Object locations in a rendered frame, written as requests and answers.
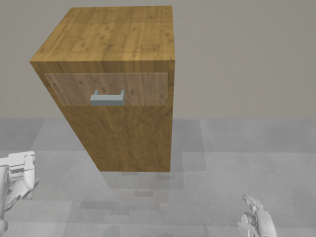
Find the drawer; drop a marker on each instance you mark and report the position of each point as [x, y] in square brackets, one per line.
[140, 88]

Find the cabinet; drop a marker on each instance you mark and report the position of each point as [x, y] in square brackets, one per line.
[119, 39]

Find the handle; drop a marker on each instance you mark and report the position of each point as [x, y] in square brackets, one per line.
[107, 100]

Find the left robot hand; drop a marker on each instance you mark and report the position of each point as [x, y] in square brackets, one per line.
[20, 169]

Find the right robot hand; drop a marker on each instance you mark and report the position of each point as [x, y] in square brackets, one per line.
[260, 224]

